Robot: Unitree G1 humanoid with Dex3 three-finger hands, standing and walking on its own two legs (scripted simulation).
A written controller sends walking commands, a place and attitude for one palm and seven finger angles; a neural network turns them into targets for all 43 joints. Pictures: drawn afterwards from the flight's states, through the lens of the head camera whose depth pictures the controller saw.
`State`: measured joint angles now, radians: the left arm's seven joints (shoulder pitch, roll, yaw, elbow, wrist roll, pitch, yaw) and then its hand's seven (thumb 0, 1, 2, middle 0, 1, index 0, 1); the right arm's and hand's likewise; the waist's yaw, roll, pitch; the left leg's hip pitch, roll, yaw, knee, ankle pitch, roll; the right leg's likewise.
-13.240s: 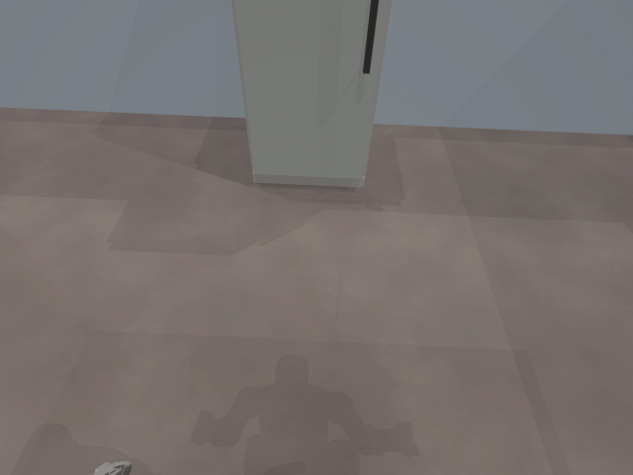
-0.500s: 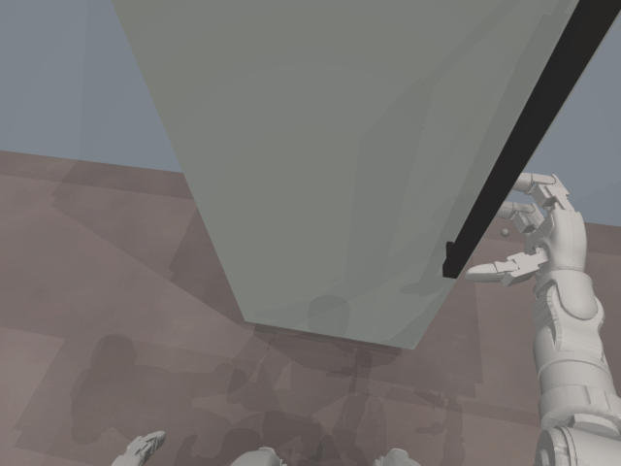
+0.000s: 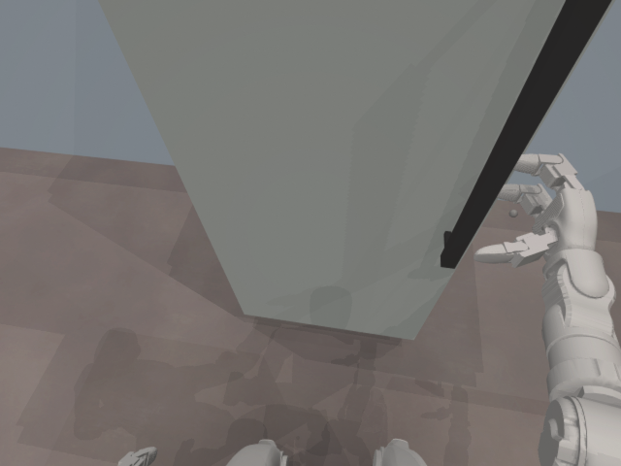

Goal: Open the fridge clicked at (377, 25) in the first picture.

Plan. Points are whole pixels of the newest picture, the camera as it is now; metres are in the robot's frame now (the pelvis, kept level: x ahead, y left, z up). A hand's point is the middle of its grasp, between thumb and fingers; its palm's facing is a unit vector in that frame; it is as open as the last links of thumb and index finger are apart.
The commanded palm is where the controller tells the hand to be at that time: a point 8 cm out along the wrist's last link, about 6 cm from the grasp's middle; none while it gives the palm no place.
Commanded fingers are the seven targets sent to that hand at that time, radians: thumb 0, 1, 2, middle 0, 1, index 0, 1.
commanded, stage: slide the fingers in behind the handle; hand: right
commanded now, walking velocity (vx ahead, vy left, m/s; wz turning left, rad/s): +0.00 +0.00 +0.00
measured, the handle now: (502, 141) +0.48 -0.17 +0.16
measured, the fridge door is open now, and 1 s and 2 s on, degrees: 0 0 0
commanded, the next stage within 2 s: grip the handle and tug to test in 1.66 s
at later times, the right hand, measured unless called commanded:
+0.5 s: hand (487, 219) +0.42 -0.17 +0.08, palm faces +0.03 +1.00 +0.00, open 14.0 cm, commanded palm +0.39 -0.23 +0.08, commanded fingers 0.00 0.50 -0.30 0.30 1.20 0.30 1.20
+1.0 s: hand (475, 222) +0.41 -0.15 +0.08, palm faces +0.05 +1.00 -0.01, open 14.1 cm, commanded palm +0.39 -0.20 +0.08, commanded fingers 0.00 0.50 -0.30 0.30 1.20 0.30 1.20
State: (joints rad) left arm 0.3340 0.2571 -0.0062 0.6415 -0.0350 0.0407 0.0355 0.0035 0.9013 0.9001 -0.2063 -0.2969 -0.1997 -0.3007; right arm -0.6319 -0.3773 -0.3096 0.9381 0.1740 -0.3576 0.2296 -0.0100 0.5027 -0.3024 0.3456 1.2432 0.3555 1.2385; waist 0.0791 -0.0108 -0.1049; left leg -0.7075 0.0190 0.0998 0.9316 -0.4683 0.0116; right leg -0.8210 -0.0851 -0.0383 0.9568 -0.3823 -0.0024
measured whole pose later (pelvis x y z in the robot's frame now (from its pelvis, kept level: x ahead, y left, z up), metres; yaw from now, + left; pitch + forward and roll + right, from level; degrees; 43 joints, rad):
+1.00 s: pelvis +0.00 +0.01 +0.01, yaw +0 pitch +12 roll +1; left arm 0.31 0.25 0.00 0.63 -0.03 0.03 0.01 0.00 0.90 0.90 -0.21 -0.30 -0.20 -0.30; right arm -0.49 -0.25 -0.21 0.77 0.15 -0.35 0.09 -0.01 0.50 -0.30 0.30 1.20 0.27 1.19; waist 0.07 -0.02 -0.11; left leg -0.65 0.02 0.09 0.91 -0.47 0.02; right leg -0.75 -0.08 -0.05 0.91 -0.37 0.01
